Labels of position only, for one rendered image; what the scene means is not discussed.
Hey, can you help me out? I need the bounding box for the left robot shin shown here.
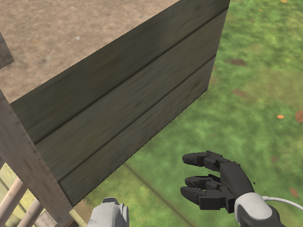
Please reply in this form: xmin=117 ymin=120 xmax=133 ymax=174
xmin=92 ymin=197 xmax=119 ymax=213

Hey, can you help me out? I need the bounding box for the robot right forearm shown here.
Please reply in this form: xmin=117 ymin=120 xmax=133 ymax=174
xmin=234 ymin=192 xmax=286 ymax=227

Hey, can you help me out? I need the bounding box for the right robot hand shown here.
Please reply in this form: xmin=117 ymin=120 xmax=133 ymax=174
xmin=180 ymin=150 xmax=256 ymax=214

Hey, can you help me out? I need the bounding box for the robot left thigh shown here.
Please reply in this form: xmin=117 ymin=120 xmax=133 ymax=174
xmin=86 ymin=201 xmax=130 ymax=227

